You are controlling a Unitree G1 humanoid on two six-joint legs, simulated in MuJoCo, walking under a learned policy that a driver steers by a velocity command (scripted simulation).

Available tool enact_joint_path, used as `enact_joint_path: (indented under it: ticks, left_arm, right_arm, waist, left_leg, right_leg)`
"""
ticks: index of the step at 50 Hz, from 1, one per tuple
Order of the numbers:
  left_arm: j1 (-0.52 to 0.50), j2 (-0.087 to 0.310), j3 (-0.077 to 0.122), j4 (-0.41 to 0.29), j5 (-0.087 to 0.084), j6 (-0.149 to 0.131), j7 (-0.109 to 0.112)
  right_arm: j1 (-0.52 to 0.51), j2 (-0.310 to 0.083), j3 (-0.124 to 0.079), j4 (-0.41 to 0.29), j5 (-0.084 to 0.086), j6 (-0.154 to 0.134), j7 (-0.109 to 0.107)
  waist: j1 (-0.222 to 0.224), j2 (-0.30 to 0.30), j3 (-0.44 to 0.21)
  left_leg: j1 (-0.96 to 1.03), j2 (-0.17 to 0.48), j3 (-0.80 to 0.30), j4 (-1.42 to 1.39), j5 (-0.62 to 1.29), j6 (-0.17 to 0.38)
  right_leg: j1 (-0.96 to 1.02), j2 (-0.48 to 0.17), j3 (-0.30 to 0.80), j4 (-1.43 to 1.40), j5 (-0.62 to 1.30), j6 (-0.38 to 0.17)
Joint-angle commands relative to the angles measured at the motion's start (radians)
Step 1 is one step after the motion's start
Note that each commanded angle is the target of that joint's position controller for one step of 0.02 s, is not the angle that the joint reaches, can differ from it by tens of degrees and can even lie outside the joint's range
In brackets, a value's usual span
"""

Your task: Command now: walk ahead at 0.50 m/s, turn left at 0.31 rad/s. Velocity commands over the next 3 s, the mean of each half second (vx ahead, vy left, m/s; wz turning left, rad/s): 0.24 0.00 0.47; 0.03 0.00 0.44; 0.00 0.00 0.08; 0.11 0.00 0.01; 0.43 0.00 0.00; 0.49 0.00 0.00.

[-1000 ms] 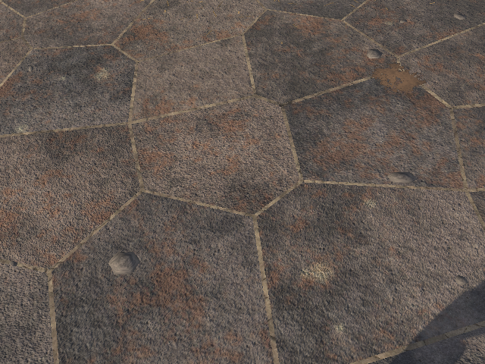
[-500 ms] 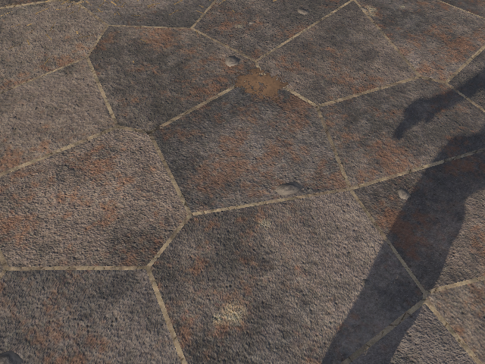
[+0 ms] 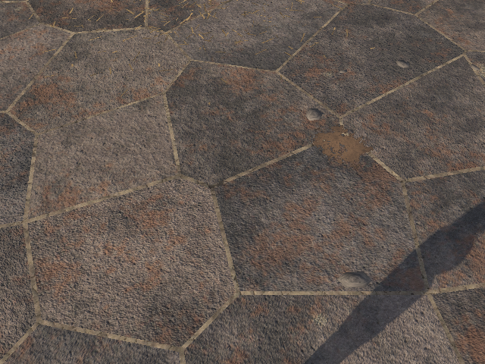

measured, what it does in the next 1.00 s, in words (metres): walks ahead, turning left: left foot, then right foot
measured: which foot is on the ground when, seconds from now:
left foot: up 0.00-0.12, down 0.14-0.62, up 0.64-0.96, down 0.98-1.00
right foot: down 0.00-0.14, up 0.16-0.60, down 0.62-0.98, up 1.00-1.00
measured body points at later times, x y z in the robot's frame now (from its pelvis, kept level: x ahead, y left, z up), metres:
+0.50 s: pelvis +0.21 +0.04 +0.00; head +0.26 +0.06 +0.44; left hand +0.31 +0.34 -0.11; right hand +0.42 -0.22 -0.10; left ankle +0.24 +0.12 -0.74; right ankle +0.34 -0.12 -0.70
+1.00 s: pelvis +0.26 +0.04 -0.01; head +0.28 +0.06 +0.44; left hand +0.23 +0.34 -0.12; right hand +0.54 -0.11 -0.10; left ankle +0.20 +0.14 -0.75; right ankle +0.34 -0.09 -0.74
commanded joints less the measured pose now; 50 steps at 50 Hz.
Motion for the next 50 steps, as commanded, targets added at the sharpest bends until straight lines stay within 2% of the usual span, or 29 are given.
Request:
enact_joint_path:
  ticks: [1, 2, 4, 5, 6, 7, 8, 9, 10, 11, 12, 14, 18, 23, 25, 28, 30, 31, 32, 33, 34, 35, 36, 38, 40, 45, 48, 49, 50]
  left_arm:
    - [0.014, 0.161, 0.039, -0.029, -0.007, -0.001, 0.009]
    - [0.018, 0.162, 0.04, -0.024, -0.008, 0.007, 0.011]
    - [-0.015, 0.179, 0.043, -0.035, -0.004, 0.028, 0.024]
    - [-0.024, 0.194, 0.046, -0.044, -0.001, 0.04, 0.035]
    - [-0.04, 0.194, 0.043, -0.057, 0.0, 0.051, 0.045]
    - [-0.027, 0.185, 0.035, -0.079, 0.006, 0.049, 0.054]
    - [0.105, 0.055, -0.005, -0.118, 0.045, 0.027, 0.038]
    - [0.093, 0.12, -0.005, -0.105, 0.025, 0.0, 0.021]
    - [-0.002, 0.175, 0.012, -0.131, -0.014, -0.009, 0.013]
    - [-0.07, 0.163, 0.006, -0.157, -0.017, -0.01, 0.019]
    - [-0.106, 0.156, 0.009, -0.159, -0.005, -0.001, 0.031]
    - [-0.082, 0.16, 0.018, -0.172, 0.003, 0.033, 0.041]
    - [-0.066, 0.111, 0.008, -0.177, 0.015, 0.059, 0.057]
    - [-0.177, 0.109, 0.009, -0.211, 0.006, 0.074, 0.052]
    - [-0.215, 0.112, 0.011, -0.227, 0.002, 0.068, 0.046]
    - [-0.213, 0.126, 0.021, -0.234, -0.002, 0.046, 0.035]
    - [-0.151, 0.146, 0.035, -0.216, -0.001, 0.032, 0.03]
    - [-0.139, 0.214, 0.05, -0.227, 0.015, 0.035, 0.037]
    - [-0.151, 0.267, 0.064, -0.214, 0.047, 0.051, 0.037]
    - [-0.149, 0.21, 0.055, -0.23, 0.039, 0.051, 0.036]
    - [-0.17, 0.16, 0.042, -0.241, 0.031, 0.053, 0.041]
    - [-0.202, 0.139, 0.037, -0.246, 0.021, 0.057, 0.043]
    - [-0.219, 0.132, 0.035, -0.246, 0.008, 0.062, 0.046]
    - [-0.207, 0.14, 0.035, -0.235, 0.011, 0.074, 0.049]
    - [-0.189, 0.151, 0.041, -0.225, 0.013, 0.084, 0.051]
    - [-0.185, 0.184, 0.052, -0.203, -0.008, 0.094, 0.036]
    - [-0.175, 0.16, 0.038, -0.179, -0.03, 0.092, 0.03]
    - [-0.128, 0.124, 0.024, -0.163, -0.013, 0.083, 0.024]
    - [-0.095, 0.06, 0.0, -0.178, 0.04, 0.07, 0.01]
  right_arm:
    - [-0.129, -0.05, -0.002, -0.109, 0.006, -0.014, 0.021]
    - [-0.141, -0.053, -0.003, -0.122, 0.006, -0.014, 0.029]
    - [-0.108, -0.076, -0.014, -0.136, -0.007, -0.015, 0.042]
    - [-0.036, -0.107, -0.03, -0.127, -0.013, -0.014, 0.044]
    - [0.107, -0.148, -0.055, -0.094, -0.014, -0.015, 0.041]
    - [0.227, -0.215, -0.081, -0.079, -0.018, -0.012, 0.025]
    - [0.238, -0.321, -0.095, -0.098, -0.029, -0.005, 0.013]
    - [0.264, -0.258, -0.081, -0.124, -0.022, 0.001, 0.009]
    - [0.212, -0.219, -0.071, -0.14, -0.024, 0.009, 0.005]
    - [0.159, -0.181, -0.064, -0.145, -0.009, 0.013, 0.0]
    - [0.115, -0.161, -0.059, -0.152, -0.004, 0.02, -0.006]
    - [0.076, -0.155, -0.057, -0.169, -0.024, 0.03, -0.011]
    - [0.059, -0.192, -0.073, -0.175, -0.022, 0.041, -0.025]
    - [0.051, -0.192, -0.075, -0.188, -0.006, 0.086, -0.054]
    - [0.058, -0.191, -0.075, -0.192, -0.008, 0.097, -0.057]
    - [0.066, -0.182, -0.074, -0.2, -0.006, 0.105, -0.056]
    - [0.051, -0.153, -0.065, -0.212, 0.006, 0.11, -0.059]
    - [0.103, -0.099, -0.049, -0.217, -0.008, 0.11, -0.058]
    - [0.133, -0.102, -0.051, -0.246, -0.004, 0.102, -0.055]
    - [0.149, -0.191, -0.075, -0.23, -0.02, 0.092, -0.051]
    - [0.145, -0.223, -0.091, -0.209, -0.007, 0.096, -0.049]
    - [0.151, -0.208, -0.093, -0.188, -0.002, 0.111, -0.054]
    - [0.143, -0.19, -0.09, -0.191, -0.002, 0.123, -0.057]
    - [0.11, -0.125, -0.069, -0.207, 0.002, 0.131, -0.053]
    - [0.072, -0.093, -0.056, -0.228, 0.001, 0.127, -0.051]
    - [0.052, -0.089, -0.046, -0.236, -0.006, 0.123, -0.034]
    - [0.117, -0.085, -0.05, -0.2, -0.013, 0.119, -0.027]
    - [0.123, -0.118, -0.053, -0.21, -0.021, 0.119, -0.032]
    - [0.124, -0.205, -0.066, -0.228, -0.033, 0.124, -0.047]
  waist:
    - [0.013, -0.066, 0.082]
    - [0.011, -0.069, 0.08]
    - [-0.025, -0.103, 0.045]
    - [-0.061, -0.132, -0.018]
    - [-0.133, -0.129, -0.101]
    - [-0.188, -0.067, -0.191]
    - [-0.084, 0.205, -0.345]
    - [-0.144, 0.133, -0.546]
    - [-0.162, 0.052, -0.451]
    - [-0.142, -0.024, -0.312]
    - [-0.112, -0.079, -0.197]
    - [-0.05, -0.041, -0.134]
    - [-0.026, 0.005, -0.156]
    - [-0.058, 0.055, -0.157]
    - [-0.073, 0.083, -0.133]
    - [-0.071, 0.116, -0.13]
    - [-0.036, 0.104, -0.128]
    - [-0.068, -0.051, -0.172]
    - [-0.112, -0.343, -0.119]
    - [-0.083, -0.295, -0.13]
    - [-0.08, -0.21, -0.122]
    - [-0.09, -0.16, -0.102]
    - [-0.086, -0.16, -0.086]
    - [-0.072, -0.18, -0.069]
    - [-0.052, -0.219, -0.088]
    - [-0.032, -0.266, -0.12]
    - [-0.074, -0.227, -0.096]
    - [-0.061, -0.149, -0.123]
    - [-0.017, 0.129, -0.161]
  left_leg:
    - [-0.008, -0.022, 0.001, -0.07, 0.004, 0.029]
    - [-0.021, -0.031, 0.009, -0.083, -0.037, 0.04]
    - [0.055, -0.086, 0.067, -0.098, -0.131, 0.063]
    - [0.152, -0.129, 0.1, -0.088, -0.17, 0.076]
    - [0.331, -0.174, 0.118, -0.128, -0.124, 0.098]
    - [0.605, -0.098, -0.008, -0.142, 0.111, 0.147]
    - [1.025, 0.202, -0.462, -0.068, 0.48, 0.346]
    - [1.137, 0.287, -0.71, -0.165, 0.475, 0.448]
    - [1.05, 0.235, -0.552, -0.18, 0.461, 0.39]
    - [0.904, 0.181, -0.438, -0.197, 0.415, 0.341]
    - [0.737, 0.143, -0.372, -0.234, 0.388, 0.313]
    - [0.515, 0.096, -0.325, -0.299, 0.331, 0.3]
    - [0.399, 0.053, -0.262, -0.301, 0.371, 0.284]
    - [0.374, -0.002, -0.31, -0.295, -0.04, 0.21]
    - [0.389, -0.004, -0.361, -0.287, -0.147, 0.2]
    - [0.459, 0.002, -0.442, -0.221, -0.077, 0.185]
    - [0.431, -0.05, -0.44, -0.141, -0.13, 0.125]
    - [0.335, -0.125, -0.341, 0.029, -0.414, 0.069]
    - [0.113, -0.275, -0.145, 0.201, -0.748, 0.009]
    - [0.063, -0.205, -0.132, 0.429, -0.772, -0.04]
    - [0.061, -0.181, -0.13, 0.516, -0.703, -0.059]
    - [0.061, -0.165, -0.115, 0.552, -0.648, -0.081]
    - [0.043, -0.153, -0.106, 0.577, -0.601, -0.096]
    - [0.082, -0.153, -0.06, 0.522, -0.554, -0.11]
    - [0.117, -0.146, -0.032, 0.402, -0.551, -0.114]
    - [0.323, -0.124, 0.022, 0.072, -0.513, -0.084]
    - [0.528, -0.144, 0.051, -0.288, -0.25, -0.02]
    - [0.659, -0.062, -0.057, -0.306, -0.121, 0.011]
    - [0.761, 0.161, -0.288, -0.263, 0.194, 0.096]
  right_leg:
    - [-0.011, -0.315, 0.044, -0.047, 0.327, -0.122]
    - [0.037, -0.329, 0.035, -0.018, 0.378, -0.113]
    - [0.08, -0.322, -0.003, 0.12, 0.739, -0.078]
    - [0.093, -0.308, -0.015, 0.242, 0.935, -0.056]
    - [0.05, -0.273, -0.044, 0.438, 1.003, -0.023]
    - [-0.143, -0.223, -0.057, 0.703, 0.785, 0.029]
    - [-0.573, -0.037, -0.031, 1.117, -0.182, 0.11]
    - [-0.672, 0.017, 0.186, 1.311, -0.427, 0.121]
    - [-0.722, -0.055, 0.232, 1.307, -0.357, 0.103]
    - [-0.747, -0.095, 0.206, 1.23, -0.293, 0.095]
    - [-0.738, -0.121, 0.185, 1.16, -0.252, 0.102]
    - [-0.617, -0.135, 0.184, 1.066, -0.211, 0.109]
    - [-0.554, -0.107, 0.16, 0.858, -0.126, 0.148]
    - [-0.518, -0.073, 0.183, 0.669, 0.019, 0.158]
    - [-0.509, -0.059, 0.194, 0.588, 0.005, 0.151]
    - [-0.454, -0.041, 0.201, 0.434, -0.028, 0.128]
    - [-0.299, -0.092, 0.205, 0.201, 0.154, 0.086]
    - [-0.162, -0.299, 0.361, 0.193, 0.303, 0.008]
    - [-0.12, -0.467, 0.592, 0.167, 0.535, -0.168]
    - [-0.122, -0.518, 0.63, 0.172, 0.576, -0.238]
    - [-0.136, -0.46, 0.516, 0.197, 0.559, -0.206]
    - [-0.148, -0.391, 0.415, 0.213, 0.517, -0.159]
    - [-0.152, -0.366, 0.365, 0.214, 0.497, -0.14]
    - [-0.187, -0.314, 0.278, 0.193, 0.512, -0.14]
    - [-0.154, -0.312, 0.248, 0.193, 0.519, -0.155]
    - [-0.163, -0.34, 0.236, 0.21, 0.484, -0.168]
    - [-0.246, -0.3, 0.209, 0.265, 0.338, -0.096]
    - [-0.332, -0.262, 0.177, 0.314, 0.193, -0.018]
    - [-0.47, -0.158, 0.072, 0.488, -0.156, 0.078]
